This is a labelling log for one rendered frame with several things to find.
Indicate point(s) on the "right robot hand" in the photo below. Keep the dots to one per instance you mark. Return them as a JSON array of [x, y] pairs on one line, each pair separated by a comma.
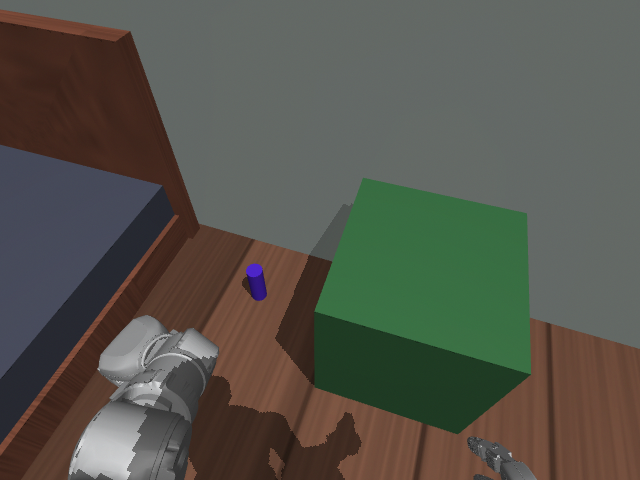
[[500, 460]]

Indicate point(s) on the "bed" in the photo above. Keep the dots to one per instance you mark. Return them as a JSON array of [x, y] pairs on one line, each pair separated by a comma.
[[93, 210]]

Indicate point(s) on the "left robot arm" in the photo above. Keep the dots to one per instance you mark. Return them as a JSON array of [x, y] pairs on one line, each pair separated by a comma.
[[144, 432]]

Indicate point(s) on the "left robot hand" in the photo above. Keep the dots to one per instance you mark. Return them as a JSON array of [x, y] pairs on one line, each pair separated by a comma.
[[119, 361]]

